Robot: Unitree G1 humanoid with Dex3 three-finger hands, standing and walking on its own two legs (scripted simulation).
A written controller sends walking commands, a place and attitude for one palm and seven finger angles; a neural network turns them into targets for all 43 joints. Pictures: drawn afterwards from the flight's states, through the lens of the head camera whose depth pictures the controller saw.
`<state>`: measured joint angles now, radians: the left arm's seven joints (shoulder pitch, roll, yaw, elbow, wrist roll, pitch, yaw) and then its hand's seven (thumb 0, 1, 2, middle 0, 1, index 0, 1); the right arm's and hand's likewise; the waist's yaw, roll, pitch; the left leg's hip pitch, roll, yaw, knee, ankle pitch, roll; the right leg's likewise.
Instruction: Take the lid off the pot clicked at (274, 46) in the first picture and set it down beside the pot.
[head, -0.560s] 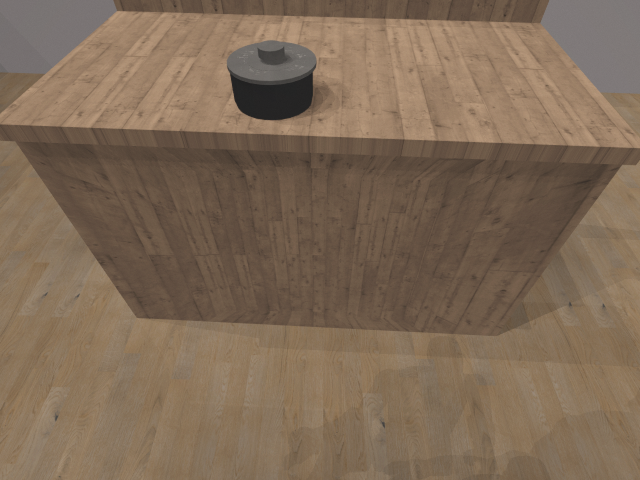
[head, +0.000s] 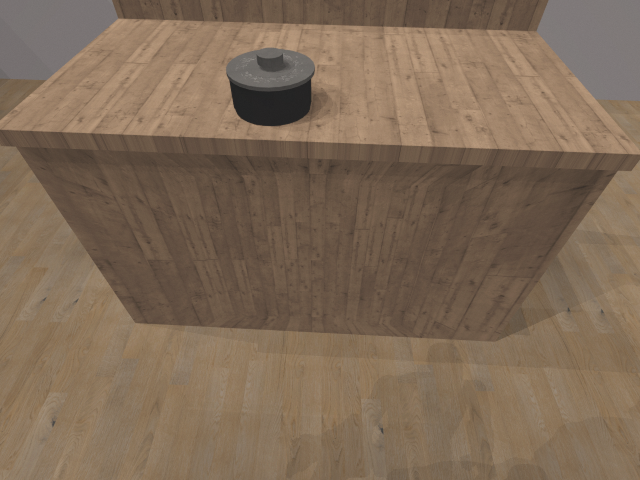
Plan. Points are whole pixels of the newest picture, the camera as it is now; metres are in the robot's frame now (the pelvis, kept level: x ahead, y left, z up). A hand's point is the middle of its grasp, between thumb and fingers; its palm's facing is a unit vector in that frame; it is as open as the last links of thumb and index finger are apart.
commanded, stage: look at it before walking up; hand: left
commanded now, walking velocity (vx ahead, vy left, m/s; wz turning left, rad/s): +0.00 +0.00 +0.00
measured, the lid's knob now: (269, 57) +0.84 +0.15 +0.15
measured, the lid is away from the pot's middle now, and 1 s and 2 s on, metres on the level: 0.00 0.00 0.00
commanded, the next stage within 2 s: take the last steps up to it in 0.08 s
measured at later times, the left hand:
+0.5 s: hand out of the picture +0.00 +0.20 -0.19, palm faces +0.05 -0.98 -0.17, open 7.4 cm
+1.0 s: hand (235, 394) +0.28 +0.16 -0.17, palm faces +0.05 -0.97 -0.22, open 7.2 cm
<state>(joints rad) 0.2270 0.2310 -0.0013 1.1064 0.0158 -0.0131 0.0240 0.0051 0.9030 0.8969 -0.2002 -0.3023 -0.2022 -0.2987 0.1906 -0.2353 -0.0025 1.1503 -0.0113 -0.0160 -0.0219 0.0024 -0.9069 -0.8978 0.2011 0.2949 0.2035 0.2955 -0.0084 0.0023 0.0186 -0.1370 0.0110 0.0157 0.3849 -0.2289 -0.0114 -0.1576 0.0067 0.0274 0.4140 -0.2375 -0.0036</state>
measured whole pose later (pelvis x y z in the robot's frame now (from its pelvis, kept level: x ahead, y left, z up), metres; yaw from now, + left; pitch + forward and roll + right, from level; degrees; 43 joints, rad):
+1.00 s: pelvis +0.20 -0.02 -0.01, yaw +1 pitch -1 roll -1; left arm 0.20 0.14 0.07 0.99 0.02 -0.06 0.03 -0.01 0.93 0.90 -0.20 -0.30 -0.20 -0.30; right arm 0.33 -0.17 -0.06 1.09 -0.03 -0.02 -0.02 0.01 -0.91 -0.90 0.20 0.29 0.20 0.29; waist -0.05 0.03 0.05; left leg -0.46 0.10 0.05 1.11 -0.37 0.03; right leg -0.31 -0.03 -0.15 0.54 -0.21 -0.04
